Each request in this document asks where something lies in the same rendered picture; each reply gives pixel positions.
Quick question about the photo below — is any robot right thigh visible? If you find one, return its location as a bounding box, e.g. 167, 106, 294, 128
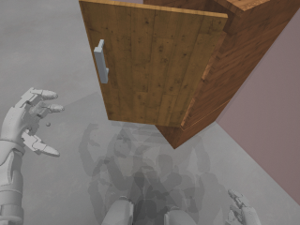
164, 210, 197, 225

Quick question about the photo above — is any robot thigh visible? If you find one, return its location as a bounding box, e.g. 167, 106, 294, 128
164, 210, 197, 225
101, 200, 134, 225

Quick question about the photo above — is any left robot hand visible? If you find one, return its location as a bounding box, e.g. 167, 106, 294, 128
0, 87, 65, 158

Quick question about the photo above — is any handle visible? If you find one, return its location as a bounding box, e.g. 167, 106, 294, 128
94, 39, 109, 83

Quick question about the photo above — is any robot left thigh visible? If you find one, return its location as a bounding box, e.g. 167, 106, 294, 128
101, 200, 134, 225

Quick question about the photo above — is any right robot hand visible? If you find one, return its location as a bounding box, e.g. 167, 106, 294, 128
225, 188, 262, 225

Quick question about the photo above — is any robot left forearm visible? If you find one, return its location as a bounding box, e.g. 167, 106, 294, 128
0, 140, 25, 225

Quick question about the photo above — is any cupboard door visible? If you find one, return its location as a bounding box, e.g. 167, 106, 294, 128
79, 0, 228, 128

